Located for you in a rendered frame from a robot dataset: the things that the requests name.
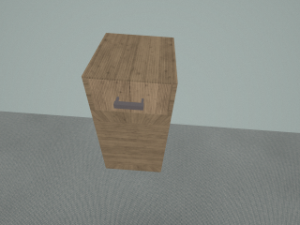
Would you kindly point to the cabinet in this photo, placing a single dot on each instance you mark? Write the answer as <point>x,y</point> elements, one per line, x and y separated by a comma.
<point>134,141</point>

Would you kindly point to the handle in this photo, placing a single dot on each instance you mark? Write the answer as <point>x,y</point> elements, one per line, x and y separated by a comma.
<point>126,105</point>

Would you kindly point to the drawer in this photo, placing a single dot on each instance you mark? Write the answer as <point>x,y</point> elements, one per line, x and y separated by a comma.
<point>155,96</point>

